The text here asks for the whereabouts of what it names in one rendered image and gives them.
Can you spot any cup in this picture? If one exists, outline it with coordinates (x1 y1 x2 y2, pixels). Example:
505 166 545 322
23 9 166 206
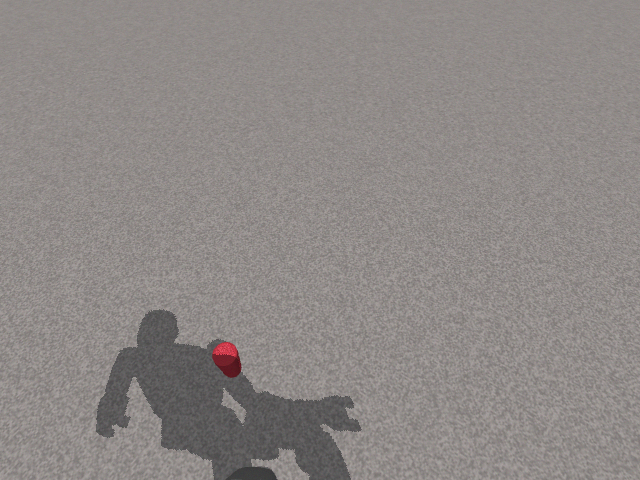
212 342 241 378

